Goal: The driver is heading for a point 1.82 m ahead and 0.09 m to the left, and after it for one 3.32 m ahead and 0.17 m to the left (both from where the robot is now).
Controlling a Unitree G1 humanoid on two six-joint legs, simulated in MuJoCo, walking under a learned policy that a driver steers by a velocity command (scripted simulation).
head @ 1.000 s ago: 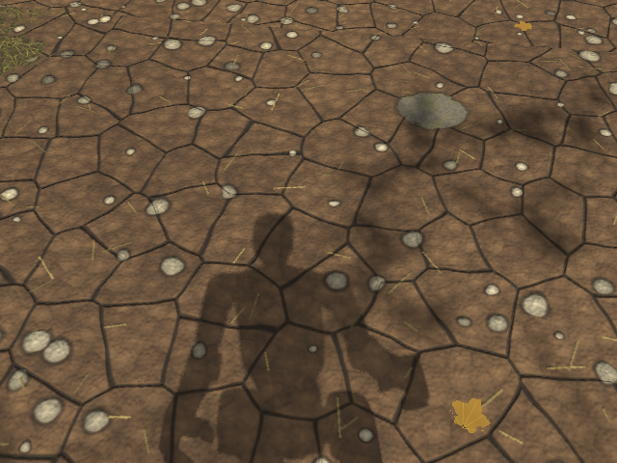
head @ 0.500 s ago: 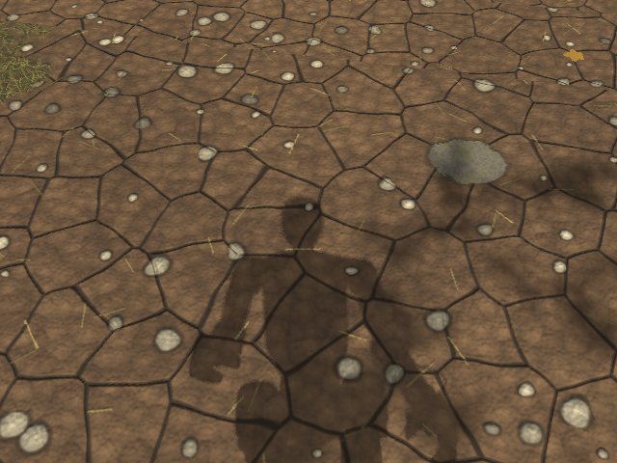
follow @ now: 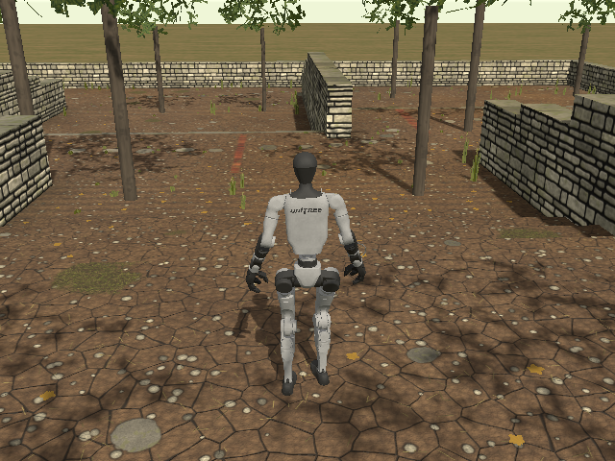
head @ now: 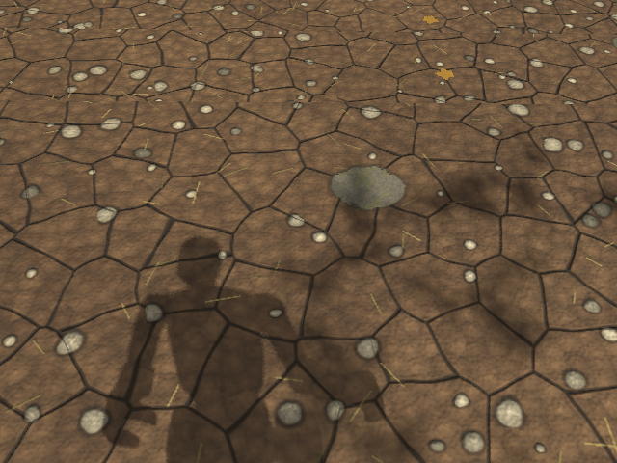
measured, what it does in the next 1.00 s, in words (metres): steps on the spot: right foot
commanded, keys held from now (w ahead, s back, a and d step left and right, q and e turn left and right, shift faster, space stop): e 0.06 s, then no key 0.68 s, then w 0.26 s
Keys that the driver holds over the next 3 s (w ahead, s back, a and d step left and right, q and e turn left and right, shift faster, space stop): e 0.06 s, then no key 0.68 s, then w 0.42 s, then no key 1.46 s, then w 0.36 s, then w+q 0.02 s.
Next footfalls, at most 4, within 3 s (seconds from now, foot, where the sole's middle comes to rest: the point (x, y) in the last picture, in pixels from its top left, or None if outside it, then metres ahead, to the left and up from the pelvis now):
0.40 right None -0.01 -0.11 -0.77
1.40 right None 0.33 -0.10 -0.77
1.76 left None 0.31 0.10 -0.77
2.96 right None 0.42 -0.15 -0.77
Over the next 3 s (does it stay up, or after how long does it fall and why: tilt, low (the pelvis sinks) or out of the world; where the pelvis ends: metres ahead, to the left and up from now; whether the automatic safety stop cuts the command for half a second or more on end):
stays up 0.38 -0.05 -0.01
